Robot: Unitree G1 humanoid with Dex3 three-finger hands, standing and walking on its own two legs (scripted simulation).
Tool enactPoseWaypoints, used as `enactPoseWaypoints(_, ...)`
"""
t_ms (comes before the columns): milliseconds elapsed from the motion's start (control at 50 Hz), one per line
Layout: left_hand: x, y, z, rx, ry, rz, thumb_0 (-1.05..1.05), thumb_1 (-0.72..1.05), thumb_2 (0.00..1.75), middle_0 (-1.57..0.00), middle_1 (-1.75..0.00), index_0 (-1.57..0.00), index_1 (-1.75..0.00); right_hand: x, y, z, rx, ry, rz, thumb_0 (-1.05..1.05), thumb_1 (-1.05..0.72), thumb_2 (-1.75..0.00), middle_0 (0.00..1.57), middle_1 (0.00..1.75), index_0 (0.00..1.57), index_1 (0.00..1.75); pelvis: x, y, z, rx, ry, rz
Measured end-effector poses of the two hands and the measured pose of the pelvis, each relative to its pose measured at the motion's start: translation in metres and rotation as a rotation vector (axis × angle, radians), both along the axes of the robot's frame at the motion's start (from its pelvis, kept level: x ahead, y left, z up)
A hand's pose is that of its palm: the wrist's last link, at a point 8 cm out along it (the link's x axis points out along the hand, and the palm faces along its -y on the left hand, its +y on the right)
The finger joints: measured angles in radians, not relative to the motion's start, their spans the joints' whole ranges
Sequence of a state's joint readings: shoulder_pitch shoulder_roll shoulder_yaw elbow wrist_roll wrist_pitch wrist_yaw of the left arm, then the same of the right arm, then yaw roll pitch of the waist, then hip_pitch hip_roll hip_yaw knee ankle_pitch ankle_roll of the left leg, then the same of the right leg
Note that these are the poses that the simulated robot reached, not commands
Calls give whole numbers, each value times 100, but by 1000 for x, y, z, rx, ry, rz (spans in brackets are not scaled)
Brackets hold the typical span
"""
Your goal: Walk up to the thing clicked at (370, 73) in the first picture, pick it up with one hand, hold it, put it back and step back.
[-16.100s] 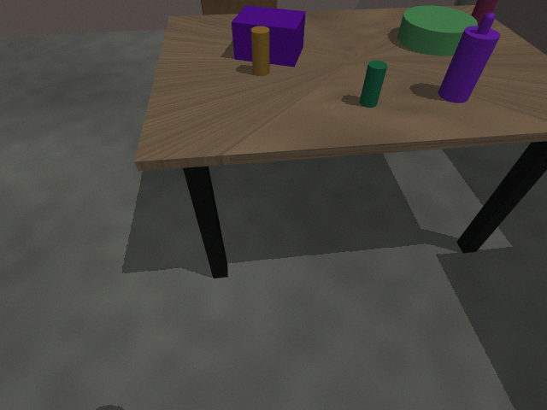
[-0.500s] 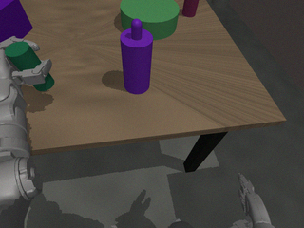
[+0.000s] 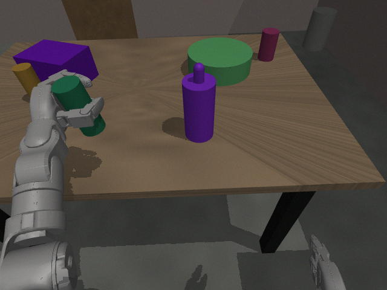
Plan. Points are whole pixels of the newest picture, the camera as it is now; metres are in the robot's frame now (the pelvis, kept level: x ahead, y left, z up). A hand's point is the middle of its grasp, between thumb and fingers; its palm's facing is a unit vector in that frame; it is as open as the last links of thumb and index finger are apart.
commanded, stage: lift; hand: left
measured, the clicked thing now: (81, 108) +0.42 +0.22 +0.19
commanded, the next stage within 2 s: hold in 0.76 s
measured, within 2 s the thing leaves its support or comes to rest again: neither
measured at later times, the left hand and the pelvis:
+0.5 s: hand (74, 105) +0.36 +0.19 +0.25, palm faces +0.21 -0.98 +0.01, open 7.0 cm; pelvis -0.02 -0.01 +0.01, yaw +1 degrees
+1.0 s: hand (68, 100) +0.34 +0.19 +0.27, palm faces +0.20 -0.98 +0.02, open 7.0 cm; pelvis -0.02 -0.01 +0.01, yaw +1 degrees
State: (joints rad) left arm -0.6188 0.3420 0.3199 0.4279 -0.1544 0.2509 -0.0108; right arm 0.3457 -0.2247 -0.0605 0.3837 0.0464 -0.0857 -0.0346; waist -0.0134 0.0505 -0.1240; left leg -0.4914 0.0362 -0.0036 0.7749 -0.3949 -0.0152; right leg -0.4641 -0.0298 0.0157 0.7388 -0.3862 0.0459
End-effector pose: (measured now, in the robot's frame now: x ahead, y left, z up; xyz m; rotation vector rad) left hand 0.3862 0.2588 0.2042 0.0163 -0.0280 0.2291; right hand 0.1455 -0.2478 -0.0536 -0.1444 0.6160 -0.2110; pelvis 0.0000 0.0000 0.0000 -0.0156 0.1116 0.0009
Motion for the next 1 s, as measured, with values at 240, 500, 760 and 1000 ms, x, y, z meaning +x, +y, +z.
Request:
enactPoseWaypoints(240,-37,-13,27,-9,4,-18,-3,-11,117,-87,-118,-93,-122,-8,-5,3,7,-40,5,-1,56,-4,6,5,5,5,-12,-5,5,11,-61,10)
enactPoseWaypoints(500,-61,-19,42,-22,3,-19,-3,-11,117,-87,-118,-93,-121,-12,-11,4,6,-69,0,-1,56,-4,5,5,5,5,-18,-8,8,16,-93,15)
enactPoseWaypoints(760,-71,-22,53,-26,-4,-16,-3,-11,117,-87,-118,-93,-121,-9,-11,0,15,-75,-6,-1,55,-4,5,5,5,5,-17,-9,10,17,-101,17)
enactPoseWaypoints(1000,-78,-25,63,-30,-16,-27,-3,-10,117,-87,-117,-93,-121,-4,-11,-1,16,-86,-5,-1,54,-5,5,5,5,5,-16,-9,10,18,-110,20)
